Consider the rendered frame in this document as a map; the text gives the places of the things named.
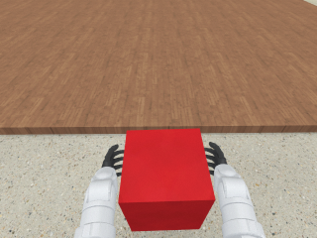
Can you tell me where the robot right hand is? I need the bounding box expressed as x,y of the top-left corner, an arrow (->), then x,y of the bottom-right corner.
204,142 -> 228,176

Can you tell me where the robot right forearm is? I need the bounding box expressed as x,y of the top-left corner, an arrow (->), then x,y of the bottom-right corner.
214,164 -> 266,238

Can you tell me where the robot left forearm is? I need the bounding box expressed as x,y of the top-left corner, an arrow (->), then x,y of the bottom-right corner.
73,167 -> 118,238

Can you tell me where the robot left hand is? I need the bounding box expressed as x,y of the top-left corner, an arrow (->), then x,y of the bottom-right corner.
101,144 -> 125,177

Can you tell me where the carton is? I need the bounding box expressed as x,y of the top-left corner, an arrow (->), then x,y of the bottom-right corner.
118,128 -> 216,232

